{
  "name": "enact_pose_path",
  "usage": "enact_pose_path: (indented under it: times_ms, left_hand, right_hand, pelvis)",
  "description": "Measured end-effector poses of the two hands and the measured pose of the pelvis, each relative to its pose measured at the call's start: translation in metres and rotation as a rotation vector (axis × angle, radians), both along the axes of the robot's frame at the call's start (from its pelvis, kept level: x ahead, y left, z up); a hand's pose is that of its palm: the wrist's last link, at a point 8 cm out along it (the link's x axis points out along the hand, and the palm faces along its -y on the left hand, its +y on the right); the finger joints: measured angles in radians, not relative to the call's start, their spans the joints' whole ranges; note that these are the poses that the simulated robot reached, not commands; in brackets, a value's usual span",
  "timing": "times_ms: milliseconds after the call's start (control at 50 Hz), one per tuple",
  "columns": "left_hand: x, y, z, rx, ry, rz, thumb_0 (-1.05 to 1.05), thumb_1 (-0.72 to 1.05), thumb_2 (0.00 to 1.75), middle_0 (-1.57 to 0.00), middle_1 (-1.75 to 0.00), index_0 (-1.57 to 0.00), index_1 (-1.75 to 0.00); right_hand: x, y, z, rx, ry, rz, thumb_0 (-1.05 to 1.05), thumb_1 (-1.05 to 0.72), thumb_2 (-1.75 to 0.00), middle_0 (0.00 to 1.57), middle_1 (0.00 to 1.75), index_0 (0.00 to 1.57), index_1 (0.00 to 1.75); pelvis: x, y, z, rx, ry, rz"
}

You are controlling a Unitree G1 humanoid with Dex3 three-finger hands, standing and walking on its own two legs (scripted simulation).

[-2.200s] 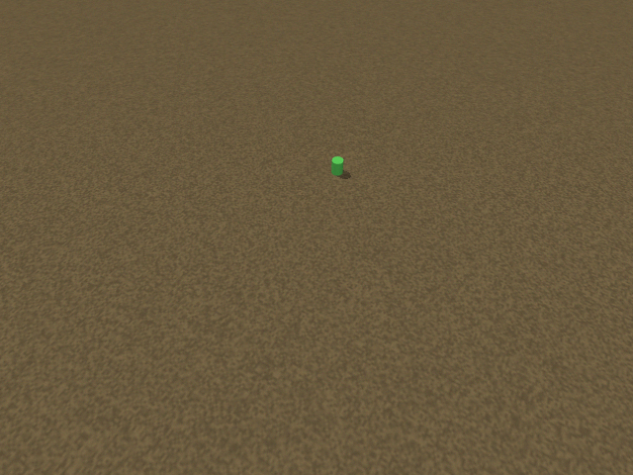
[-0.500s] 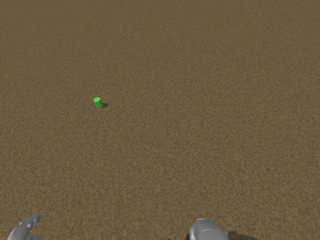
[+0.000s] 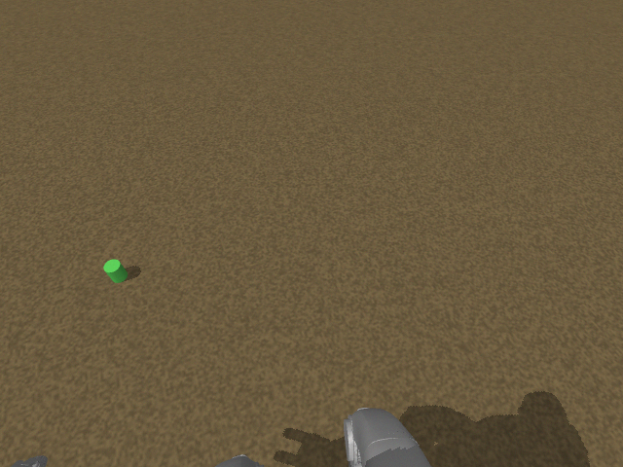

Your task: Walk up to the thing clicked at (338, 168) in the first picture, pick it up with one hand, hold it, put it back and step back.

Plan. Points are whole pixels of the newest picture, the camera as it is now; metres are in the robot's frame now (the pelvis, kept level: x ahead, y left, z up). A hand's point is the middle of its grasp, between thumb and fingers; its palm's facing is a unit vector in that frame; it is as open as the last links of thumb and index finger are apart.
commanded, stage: walk up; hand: left
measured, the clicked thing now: (115, 271) +0.87 +0.60 -0.71
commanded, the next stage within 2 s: none
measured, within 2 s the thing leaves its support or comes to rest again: neither
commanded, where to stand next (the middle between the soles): +0.42 +0.70 m, yaw -46 degrees
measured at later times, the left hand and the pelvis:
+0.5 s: hand out of the picture +0.27 +0.49 -0.12, palm faces -0.26 -0.76 -0.60, open 7.4 cm; pelvis +0.15 +0.19 -0.02, yaw -14 degrees
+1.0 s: hand out of the picture +0.44 +0.65 -0.12, palm faces -0.35 -0.71 -0.61, open 7.4 cm; pelvis +0.24 +0.39 -0.02, yaw -23 degrees
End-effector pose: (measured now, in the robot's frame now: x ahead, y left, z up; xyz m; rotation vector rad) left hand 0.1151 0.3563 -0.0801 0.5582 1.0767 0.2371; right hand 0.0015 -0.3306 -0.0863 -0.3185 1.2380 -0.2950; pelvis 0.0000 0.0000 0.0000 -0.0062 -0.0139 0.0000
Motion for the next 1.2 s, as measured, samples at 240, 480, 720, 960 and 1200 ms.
enact_pose_path:
  times_ms: [240, 480, 720, 960, 1200]
  left_hand:
    - [0.106, 0.042, 0.013, 0.036, 0.004, -0.139, 0.0, 0.9, 0.9, -0.21, -0.3, -0.21, -0.3]
    - [0.149, 0.15, 0.007, 0.079, 0.032, -0.182, 0.0, 0.9, 0.9, -0.21, -0.3, -0.21, -0.3]
    - [0.268, 0.258, -0.01, 0.086, 0.062, -0.265, 0.01, 0.9, 0.9, -0.2, -0.3, -0.21, -0.3]
    - [0.325, 0.304, 0.005, 0.08, -0.039, -0.365, 0.0, 0.9, 0.9, -0.21, -0.3, -0.21, -0.3]
    - [0.387, 0.453, -0.005, 0.137, -0.026, -0.45, 0.0, 0.89, 0.9, -0.21, -0.3, -0.22, -0.3]
  right_hand:
    - [0.023, 0.086, -0.036, 0.066, 0.05, -0.128, 0.01, -0.9, -0.9, 0.2, 0.3, 0.2, 0.3]
    - [0.198, 0.155, -0.019, 0.007, -0.245, -0.032, 0.01, -0.9, -0.9, 0.2, 0.3, 0.2, 0.3]
    - [0.187, 0.29, -0.016, -0.019, -0.151, -0.188, 0.0, -0.9, -0.9, 0.2, 0.3, 0.2, 0.3]
    - [0.176, 0.383, -0.056, 0.047, -0.044, -0.288, 0.01, -0.9, -0.9, 0.2, 0.3, 0.2, 0.3]
    - [0.232, 0.478, -0.046, -0.059, -0.174, -0.287, 0.01, -0.9, -0.9, 0.2, 0.3, 0.2, 0.3]
  pelvis:
    - [0.076, 0.072, -0.007, -0.021, 0.01, -0.145]
    - [0.14, 0.178, -0.019, -0.033, 0.012, -0.238]
    - [0.201, 0.292, -0.016, -0.016, 0.008, -0.338]
    - [0.239, 0.374, -0.026, -0.046, -0.016, -0.402]
    - [0.282, 0.513, -0.047, -0.008, 0.007, -0.492]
